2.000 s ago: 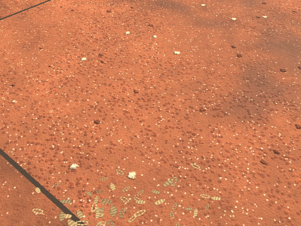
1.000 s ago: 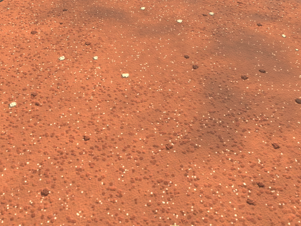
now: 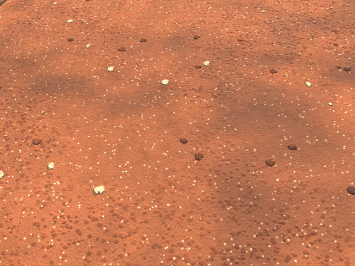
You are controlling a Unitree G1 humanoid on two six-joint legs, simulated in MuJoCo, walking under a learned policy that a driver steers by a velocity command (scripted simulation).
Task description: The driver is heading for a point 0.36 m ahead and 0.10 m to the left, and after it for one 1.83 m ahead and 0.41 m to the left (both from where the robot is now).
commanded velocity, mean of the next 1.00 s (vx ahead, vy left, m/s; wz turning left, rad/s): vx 0.26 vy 0.00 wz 0.38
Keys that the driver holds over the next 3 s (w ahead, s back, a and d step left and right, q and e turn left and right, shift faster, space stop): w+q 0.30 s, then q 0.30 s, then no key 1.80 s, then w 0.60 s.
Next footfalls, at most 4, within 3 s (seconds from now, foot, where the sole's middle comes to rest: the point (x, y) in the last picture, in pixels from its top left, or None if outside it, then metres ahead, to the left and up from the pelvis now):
0.44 left None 0.36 0.11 -0.77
1.00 right None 0.42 -0.08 -0.77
2.84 left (132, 255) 0.52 0.21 -0.77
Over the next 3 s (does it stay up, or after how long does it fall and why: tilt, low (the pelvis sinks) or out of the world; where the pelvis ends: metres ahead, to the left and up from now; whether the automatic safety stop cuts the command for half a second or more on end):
stays up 0.52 0.13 0.01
